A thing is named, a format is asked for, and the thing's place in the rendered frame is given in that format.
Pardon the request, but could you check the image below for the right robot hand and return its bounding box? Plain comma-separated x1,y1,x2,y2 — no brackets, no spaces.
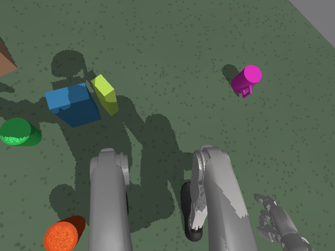
254,193,299,243

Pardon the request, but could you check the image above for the right robot arm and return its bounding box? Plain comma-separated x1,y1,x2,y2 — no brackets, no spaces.
280,233,315,251

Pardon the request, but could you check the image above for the right robot foot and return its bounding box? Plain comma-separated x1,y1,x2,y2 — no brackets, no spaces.
181,181,203,242

